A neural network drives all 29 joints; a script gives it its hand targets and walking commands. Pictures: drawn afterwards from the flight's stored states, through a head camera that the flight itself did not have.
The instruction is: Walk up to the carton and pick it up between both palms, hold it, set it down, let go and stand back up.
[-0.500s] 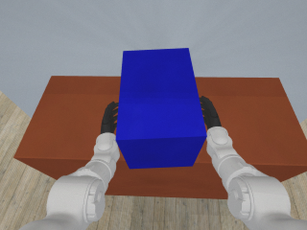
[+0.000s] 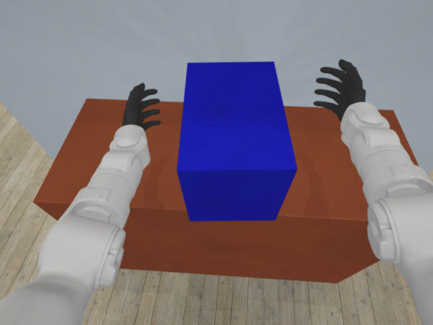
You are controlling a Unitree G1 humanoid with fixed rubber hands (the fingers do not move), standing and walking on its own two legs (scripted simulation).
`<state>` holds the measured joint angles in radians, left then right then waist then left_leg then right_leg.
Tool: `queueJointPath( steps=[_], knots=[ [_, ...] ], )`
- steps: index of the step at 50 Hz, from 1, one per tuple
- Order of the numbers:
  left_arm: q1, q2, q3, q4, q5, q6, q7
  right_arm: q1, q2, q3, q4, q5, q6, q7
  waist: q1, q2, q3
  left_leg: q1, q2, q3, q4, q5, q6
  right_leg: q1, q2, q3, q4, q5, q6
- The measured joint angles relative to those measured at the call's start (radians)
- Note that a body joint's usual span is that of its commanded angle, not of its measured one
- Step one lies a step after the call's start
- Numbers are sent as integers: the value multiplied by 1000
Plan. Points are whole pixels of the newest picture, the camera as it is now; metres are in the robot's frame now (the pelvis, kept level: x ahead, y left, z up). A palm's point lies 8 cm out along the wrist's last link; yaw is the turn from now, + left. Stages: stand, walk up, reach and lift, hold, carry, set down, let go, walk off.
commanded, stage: set down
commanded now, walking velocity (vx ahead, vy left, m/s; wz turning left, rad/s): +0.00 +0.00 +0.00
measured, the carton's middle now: (231, 141) +0.50 +0.03 +0.01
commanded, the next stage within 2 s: none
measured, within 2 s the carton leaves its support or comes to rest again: neither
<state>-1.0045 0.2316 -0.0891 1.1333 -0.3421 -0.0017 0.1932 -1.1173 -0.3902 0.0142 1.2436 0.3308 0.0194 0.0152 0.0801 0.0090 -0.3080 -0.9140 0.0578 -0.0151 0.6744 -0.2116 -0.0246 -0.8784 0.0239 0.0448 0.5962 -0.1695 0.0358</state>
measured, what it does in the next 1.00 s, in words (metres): stands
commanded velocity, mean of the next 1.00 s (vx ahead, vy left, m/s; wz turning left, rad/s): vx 0.00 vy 0.00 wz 0.00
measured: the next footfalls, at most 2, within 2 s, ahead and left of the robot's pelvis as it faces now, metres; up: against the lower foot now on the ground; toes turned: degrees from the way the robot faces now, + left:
none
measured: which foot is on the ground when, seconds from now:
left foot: down 0.00-1.00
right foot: down 0.00-1.00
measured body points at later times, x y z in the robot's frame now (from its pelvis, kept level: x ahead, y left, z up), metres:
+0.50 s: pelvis +0.00 -0.02 +0.01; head +0.03 -0.01 +0.46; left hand +0.42 +0.21 +0.09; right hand +0.46 -0.17 +0.11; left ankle +0.04 +0.13 -0.71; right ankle +0.05 -0.14 -0.71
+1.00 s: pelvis +0.00 -0.02 +0.02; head +0.02 +0.00 +0.47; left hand +0.35 +0.21 +0.05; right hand +0.39 -0.17 +0.06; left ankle +0.04 +0.13 -0.71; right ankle +0.05 -0.14 -0.71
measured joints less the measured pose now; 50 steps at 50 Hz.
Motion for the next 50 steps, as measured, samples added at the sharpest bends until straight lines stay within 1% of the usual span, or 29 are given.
queueJointPath(
  steps=[5, 11, 14, 16, 21, 26, 31, 43, 50],
  knots=[
    [-40, 2, 14, 12, 17, 59, -1, -22, 50, -44, -1, -40, 53, -13, -23, -6, 8, 44, -6, -16, -38, 22, -7, 46, -6, -17, -28, 10, -7],
    [-59, -8, 55, 16, 73, 99, -15, 9, 133, -101, -25, -97, 74, -54, -50, -15, 47, 133, -5, -37, -83, 38, -20, 139, -5, -39, -66, 16, -20],
    [-28, -17, 81, 9, 114, 92, -37, 62, 166, -108, -45, -113, 58, -76, -58, -19, 78, 197, -1, -45, -103, 39, -26, 206, -2, -48, -87, 17, -26],
    [6, -21, 93, 4, 125, 79, -49, 105, 180, -107, -60, -113, 48, -86, -58, -22, 90, 231, 2, -46, -110, 37, -29, 239, 1, -50, -93, 14, -30],
    [99, -9, 88, 5, 104, 34, -68, 202, 187, -85, -100, -94, 31, -96, -60, -23, 104, 275, 3, -48, -99, 22, -33, 278, 2, -52, -68, -8, -35],
    [165, 22, 58, 9, 53, -11, -76, 259, 170, -58, -132, -70, 16, -98, -66, -21, 103, 267, -3, -50, -61, 4, -34, 264, -3, -54, -14, -37, -36],
    [212, 33, 38, -4, 38, -56, -84, 302, 157, -34, -155, -62, -14, -89, -72, -19, 107, 257, -9, -56, -32, -7, -34, 253, -8, -59, 22, -54, -36],
    [389, -16, 51, -146, 99, -117, -93, 463, 203, -32, -224, -92, -118, -72, -73, -19, 147, 311, -18, -64, -51, 1, -29, 315, -17, -66, -5, -47, -29],
    [499, -40, 52, -226, 122, -140, -85, 571, 220, -41, -290, -112, -156, -59, -71, -17, 174, 353, -22, -59, -67, 6, -23, 360, -21, -62, -26, -40, -24]
  ],
)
